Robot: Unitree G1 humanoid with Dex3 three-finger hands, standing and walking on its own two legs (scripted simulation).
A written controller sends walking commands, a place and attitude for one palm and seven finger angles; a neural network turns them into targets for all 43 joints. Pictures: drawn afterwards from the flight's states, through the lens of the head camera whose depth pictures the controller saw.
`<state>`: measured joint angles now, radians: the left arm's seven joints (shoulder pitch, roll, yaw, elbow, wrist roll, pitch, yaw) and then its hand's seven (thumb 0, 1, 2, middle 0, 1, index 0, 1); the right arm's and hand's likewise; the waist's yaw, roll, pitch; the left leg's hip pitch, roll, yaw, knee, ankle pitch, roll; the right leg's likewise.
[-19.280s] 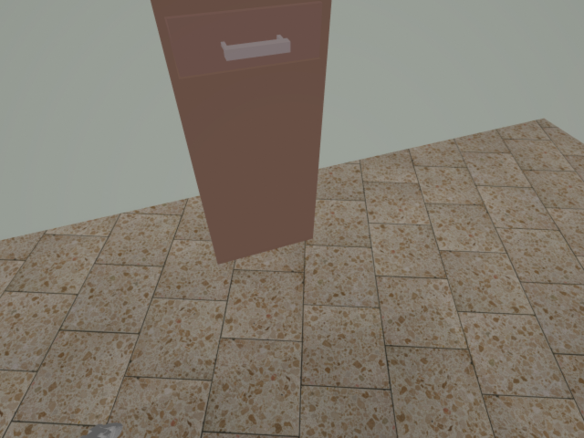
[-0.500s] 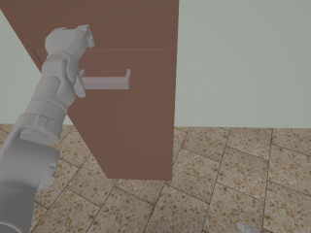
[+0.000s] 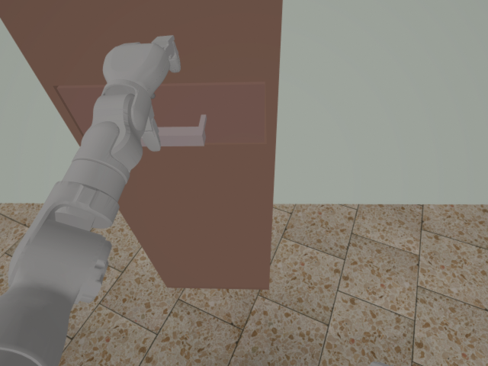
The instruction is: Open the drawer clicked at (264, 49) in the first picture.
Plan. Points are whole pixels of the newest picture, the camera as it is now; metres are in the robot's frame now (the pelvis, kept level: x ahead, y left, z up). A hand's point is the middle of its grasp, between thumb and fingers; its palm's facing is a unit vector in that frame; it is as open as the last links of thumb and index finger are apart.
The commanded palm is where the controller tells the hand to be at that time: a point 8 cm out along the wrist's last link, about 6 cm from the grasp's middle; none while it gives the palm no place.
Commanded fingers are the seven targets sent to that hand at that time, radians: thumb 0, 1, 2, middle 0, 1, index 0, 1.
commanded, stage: move the hooked fingers above the handle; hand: left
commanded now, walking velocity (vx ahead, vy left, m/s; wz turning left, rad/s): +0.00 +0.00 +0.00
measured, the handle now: (163, 128) +0.52 +0.17 +0.12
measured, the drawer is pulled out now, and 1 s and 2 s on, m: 0.00 0.00 0.00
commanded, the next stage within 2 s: lower the fingers behind the handle in 0.88 s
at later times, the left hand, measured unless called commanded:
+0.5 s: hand (143, 111) +0.47 +0.17 +0.20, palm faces +0.07 -0.04 -1.00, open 13.9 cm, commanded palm +0.44 +0.18 +0.25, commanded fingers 0.00 -0.50 0.30 -0.30 -1.20 -0.30 -1.20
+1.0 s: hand (135, 104) +0.48 +0.18 +0.21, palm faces +0.14 -0.05 -0.99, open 13.7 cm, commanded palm +0.44 +0.19 +0.25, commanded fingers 0.00 -0.50 0.30 -0.30 -1.20 -0.30 -1.20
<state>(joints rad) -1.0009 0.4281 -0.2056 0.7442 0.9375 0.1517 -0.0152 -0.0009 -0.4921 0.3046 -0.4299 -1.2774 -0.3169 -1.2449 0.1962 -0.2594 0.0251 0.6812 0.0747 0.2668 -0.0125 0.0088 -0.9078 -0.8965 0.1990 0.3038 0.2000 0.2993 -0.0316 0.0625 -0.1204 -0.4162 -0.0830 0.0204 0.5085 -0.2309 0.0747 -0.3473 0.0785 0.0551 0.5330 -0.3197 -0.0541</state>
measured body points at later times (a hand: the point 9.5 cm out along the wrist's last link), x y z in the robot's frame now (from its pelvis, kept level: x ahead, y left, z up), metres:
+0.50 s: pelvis -0.01 +0.00 +0.00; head +0.01 -0.03 +0.45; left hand +0.46 +0.17 +0.25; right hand +0.11 -0.25 -0.13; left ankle +0.01 +0.07 -0.73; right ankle -0.04 -0.09 -0.73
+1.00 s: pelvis +0.00 +0.00 +0.00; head +0.03 -0.03 +0.45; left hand +0.47 +0.19 +0.26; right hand +0.12 -0.25 -0.14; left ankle +0.01 +0.07 -0.73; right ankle -0.04 -0.09 -0.73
